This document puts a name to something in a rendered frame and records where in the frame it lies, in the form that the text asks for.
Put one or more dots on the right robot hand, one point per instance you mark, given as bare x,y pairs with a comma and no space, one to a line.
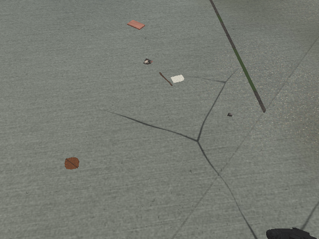
287,233

